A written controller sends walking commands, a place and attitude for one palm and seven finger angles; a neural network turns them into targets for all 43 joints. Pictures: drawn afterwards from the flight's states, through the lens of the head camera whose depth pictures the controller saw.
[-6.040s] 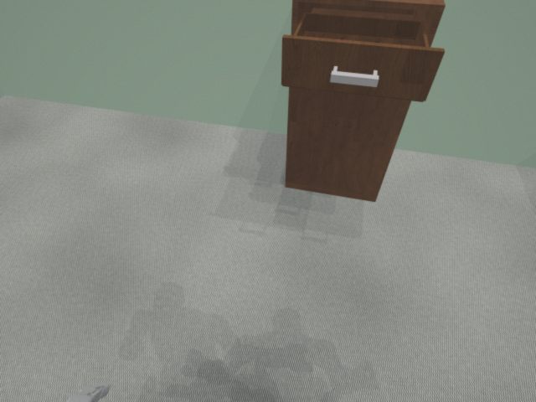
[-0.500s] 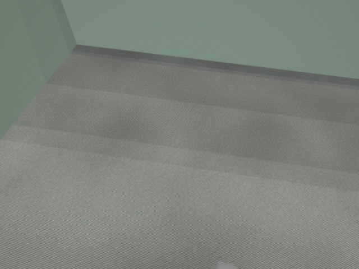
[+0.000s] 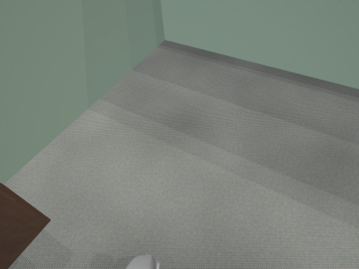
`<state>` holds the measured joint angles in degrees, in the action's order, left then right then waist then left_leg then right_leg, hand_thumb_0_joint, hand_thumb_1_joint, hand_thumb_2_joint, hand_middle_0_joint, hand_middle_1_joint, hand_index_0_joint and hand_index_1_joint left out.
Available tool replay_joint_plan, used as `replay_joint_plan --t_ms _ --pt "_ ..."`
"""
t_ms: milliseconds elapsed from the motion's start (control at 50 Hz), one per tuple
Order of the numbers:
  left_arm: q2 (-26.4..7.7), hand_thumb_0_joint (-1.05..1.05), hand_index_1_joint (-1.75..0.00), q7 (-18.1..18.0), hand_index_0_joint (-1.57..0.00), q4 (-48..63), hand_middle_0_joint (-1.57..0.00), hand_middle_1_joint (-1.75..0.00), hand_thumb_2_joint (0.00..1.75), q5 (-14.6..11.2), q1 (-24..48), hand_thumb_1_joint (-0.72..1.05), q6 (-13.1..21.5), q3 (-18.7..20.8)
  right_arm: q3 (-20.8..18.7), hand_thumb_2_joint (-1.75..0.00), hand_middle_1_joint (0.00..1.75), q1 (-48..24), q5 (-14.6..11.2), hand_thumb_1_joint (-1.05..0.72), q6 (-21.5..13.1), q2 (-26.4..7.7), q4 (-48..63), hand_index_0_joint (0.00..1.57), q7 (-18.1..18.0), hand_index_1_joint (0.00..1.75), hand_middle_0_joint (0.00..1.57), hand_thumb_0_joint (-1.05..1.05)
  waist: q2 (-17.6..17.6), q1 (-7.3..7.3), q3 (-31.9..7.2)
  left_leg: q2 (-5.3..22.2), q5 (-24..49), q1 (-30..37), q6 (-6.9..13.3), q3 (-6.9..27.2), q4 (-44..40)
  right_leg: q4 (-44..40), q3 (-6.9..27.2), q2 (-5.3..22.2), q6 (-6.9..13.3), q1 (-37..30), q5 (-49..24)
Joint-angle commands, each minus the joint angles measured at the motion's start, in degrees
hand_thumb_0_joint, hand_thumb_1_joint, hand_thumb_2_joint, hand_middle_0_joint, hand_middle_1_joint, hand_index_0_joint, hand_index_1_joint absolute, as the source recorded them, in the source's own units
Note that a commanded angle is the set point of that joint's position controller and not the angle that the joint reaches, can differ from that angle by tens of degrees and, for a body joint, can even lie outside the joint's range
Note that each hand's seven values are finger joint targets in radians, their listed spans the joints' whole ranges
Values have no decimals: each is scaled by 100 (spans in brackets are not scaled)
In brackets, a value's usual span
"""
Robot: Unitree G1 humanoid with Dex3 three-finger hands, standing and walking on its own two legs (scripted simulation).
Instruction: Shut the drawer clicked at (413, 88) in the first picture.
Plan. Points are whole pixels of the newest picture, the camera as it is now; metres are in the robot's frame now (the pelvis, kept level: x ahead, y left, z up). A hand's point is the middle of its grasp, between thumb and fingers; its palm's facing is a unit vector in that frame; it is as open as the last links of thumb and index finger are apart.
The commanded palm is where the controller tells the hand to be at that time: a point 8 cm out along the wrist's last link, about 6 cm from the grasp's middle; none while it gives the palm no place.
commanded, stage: turn to face it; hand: left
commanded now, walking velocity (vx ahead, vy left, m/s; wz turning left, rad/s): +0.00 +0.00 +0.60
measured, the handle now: out of the picture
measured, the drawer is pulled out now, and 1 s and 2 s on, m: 0.28 0.28 0.28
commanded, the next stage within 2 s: take the last steps up to it in 1.62 s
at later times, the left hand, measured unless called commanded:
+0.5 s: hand out of the picture +0.06 +0.26 -0.16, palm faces +0.31 -0.92 -0.25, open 7.4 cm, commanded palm none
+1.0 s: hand out of the picture -0.08 +0.22 -0.17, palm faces +0.59 -0.76 -0.26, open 7.4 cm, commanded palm none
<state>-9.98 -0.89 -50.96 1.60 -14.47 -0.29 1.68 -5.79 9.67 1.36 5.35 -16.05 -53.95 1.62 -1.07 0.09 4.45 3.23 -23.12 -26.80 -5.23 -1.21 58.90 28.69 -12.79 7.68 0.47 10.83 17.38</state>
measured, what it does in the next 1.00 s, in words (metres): steps on the spot, turning left: left foot, then right foot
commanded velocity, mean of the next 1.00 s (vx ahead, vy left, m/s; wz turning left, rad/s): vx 0.00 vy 0.00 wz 0.60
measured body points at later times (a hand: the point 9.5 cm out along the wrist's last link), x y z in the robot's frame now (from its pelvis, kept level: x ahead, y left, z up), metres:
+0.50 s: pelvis +0.01 +0.03 -0.01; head +0.04 +0.05 +0.44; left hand +0.04 +0.31 -0.14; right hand +0.16 -0.19 -0.14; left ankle -0.02 +0.15 -0.74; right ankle +0.06 -0.11 -0.70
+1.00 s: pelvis +0.00 +0.03 -0.01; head +0.04 +0.05 +0.44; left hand -0.11 +0.26 -0.15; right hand +0.23 -0.14 -0.15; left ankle -0.08 +0.13 -0.72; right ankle +0.07 -0.09 -0.74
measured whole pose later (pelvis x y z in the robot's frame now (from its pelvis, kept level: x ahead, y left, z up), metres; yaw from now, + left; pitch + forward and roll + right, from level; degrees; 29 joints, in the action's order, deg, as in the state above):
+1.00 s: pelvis +0.00 +0.03 -0.01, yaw +36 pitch +0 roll +1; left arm -12.8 -0.7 -51.3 1.8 -14.5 -1.3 2.7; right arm -4.6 9.3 0.9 4.0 -14.8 -53.1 1.8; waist 1.1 0.9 5.3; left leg 2.3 -22.7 -19.2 -3.4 -4.7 41.0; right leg 33.2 -14.9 11.0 -2.2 13.5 18.2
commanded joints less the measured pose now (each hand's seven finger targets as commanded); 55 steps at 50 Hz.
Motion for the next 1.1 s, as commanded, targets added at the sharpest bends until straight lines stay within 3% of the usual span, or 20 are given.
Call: replay_joint_plan --t_ms 0,60,100,120,140,180,260,420,520,540,560,580,620,680,880,960,980,1000,1020,1080 --pt "-1413 0 -30 -86 -20 206 -20 -30 90 24 -404 90 39 401 104 -90 30 -716 -55 -90 -265 -148 694 20 28 30 20 0 1416 338 -566 -86 -207 -122 93 -420 -1155 -577 795 1376 645 -923 -3029" --pt "-1507 0 -30 -76 -20 153 -20 -30 90 15 -344 90 -4 463 127 -90 30 -461 -71 -90 -345 -177 706 20 4 30 20 0 1512 238 -802 -159 83 567 237 -632 -2301 -73 540 1429 487 -914 -3230" --pt "-1456 0 -30 -28 -20 164 -20 -30 90 -64 -301 90 -39 468 32 -90 30 78 -30 -90 -410 -521 596 20 -8 30 20 0 836 -107 -1098 -74 1488 2017 413 -477 -3584 1087 149 1213 21 -106 -2666" --pt "-1159 0 -30 27 -20 369 -20 -30 90 -103 -265 90 -50 445 -146 -90 30 472 8 -90 -468 -1218 562 20 -50 30 20 0 -843 -356 -1371 1299 3338 3242 1071 1363 -3693 2415 -60 493 -454 1531 -295" --pt "-948 0 -30 20 -20 649 -20 -30 90 -56 229 90 -70 302 -213 -90 30 907 -69 -90 -429 -1592 442 20 -72 30 20 0 -1419 -556 -1229 2172 5115 3279 1670 2071 -3686 3382 356 105 -618 2425 2107" --pt "-932 0 -30 -42 -20 572 -20 -30 90 -69 550 90 -122 342 -174 -90 30 773 -46 -90 -463 -1310 371 20 -210 30 20 0 -1169 -523 -1059 1841 4781 2847 1773 1877 -3550 3989 1093 112 -599 2690 1641" --pt "-979 0 -30 40 -20 305 -20 -30 90 -69 169 90 -137 379 -29 -90 30 -164 -35 -90 -503 -879 635 20 -202 30 20 0 -797 -46 -693 987 3952 1953 1352 1025 -3735 3702 1144 -44 -638 2045 609" --pt "-847 0 -30 -9 -20 618 -20 -30 90 -97 628 90 -121 342 -124 -90 30 93 2 -90 -439 -912 594 20 -180 30 20 0 -903 -179 -639 900 3367 1821 1498 1805 -3710 2251 1210 -412 -614 1617 729" --pt "-882 0 -30 -45 -20 574 -20 -30 90 -132 63 90 6 351 -173 -90 30 -111 -27 -90 -395 -848 690 20 -173 30 20 0 -760 128 -830 549 3260 1098 1208 2042 -3054 121 1067 -676 -502 43 -291" --pt "-1109 0 -30 -65 -20 541 -20 -30 90 -102 -145 90 74 385 -151 -90 30 -71 -76 -90 -407 -668 717 20 -146 30 20 0 -240 227 -894 282 2507 593 935 1880 -2630 -698 1366 -329 -433 -704 -788" --pt "-1644 0 -30 -122 -20 551 -20 -30 90 -1 -294 90 135 501 -85 -90 30 126 -120 -90 -423 -235 816 20 -112 30 20 0 1362 253 -1059 -518 379 -561 443 891 -1363 -1192 2893 1261 61 -1570 -1312" --pt "-1868 0 -30 -102 -20 622 -20 -30 90 -22 -237 90 74 469 -111 -90 30 148 -50 -90 -402 -313 901 20 -126 30 20 0 1583 235 -987 -673 -1238 -731 296 520 -142 -1197 3342 2185 691 -937 -1568" --pt "-1439 0 -30 -111 -20 722 -20 -30 90 -54 299 90 68 413 -157 -90 30 59 -1 -90 -287 -456 708 20 -78 30 20 0 1384 55 -472 -329 -622 -650 311 662 1053 -1414 2864 1634 744 42 -552" --pt "-1074 0 -30 -107 -20 774 -20 -30 90 -43 653 90 95 299 -87 -90 30 270 8 -90 -219 -316 473 20 26 30 20 0 1095 -156 -245 -138 226 -580 156 324 1281 -1194 1564 1057 499 182 -1018" --pt "-1484 0 -30 -98 -20 369 -20 -30 90 26 -149 90 22 427 82 -90 30 -430 -67 -90 -265 -147 610 20 47 30 20 0 1371 278 -555 -88 -286 44 111 -361 -1075 -722 880 1413 678 -603 -2234" --pt "-1520 0 -30 -64 -20 260 -20 -30 90 -20 -120 90 -44 486 86 -90 30 42 -62 -90 -375 -246 568 20 5 30 20 0 1227 42 -878 -219 651 1142 256 -597 -2855 249 350 1323 266 -437 -2448" --pt "-1419 0 -30 -40 -20 284 -20 -30 90 -72 -122 90 -80 471 9 -90 30 363 -47 -90 -421 -515 486 20 7 30 20 0 591 -163 -1045 -21 1473 2049 369 -291 -3532 1036 187 1178 -16 218 -1872" --pt "-1035 0 -30 15 -20 501 -20 -30 90 -107 -132 90 -108 430 -165 -90 30 676 -4 -90 -476 -1242 501 20 -31 30 20 0 -1322 -352 -1126 1511 3286 2996 1041 1826 -3787 2400 -3 362 -523 1944 767" --pt "-913 0 -30 4 -20 734 -20 -30 90 -53 332 90 -126 309 -221 -90 30 1085 -40 -90 -436 -1573 366 20 -68 30 20 0 -1536 -576 -1092 2253 4326 2845 1694 2422 -3852 3308 523 69 -584 2476 2264" --pt "-957 0 -30 -2 -20 538 -20 -30 90 -65 634 90 -131 368 -78 -90 30 477 -16 -90 -469 -1028 437 20 -218 30 20 0 -1148 -338 -592 1387 3573 2062 1521 1734 -3816 3999 1200 56 -550 2544 1090"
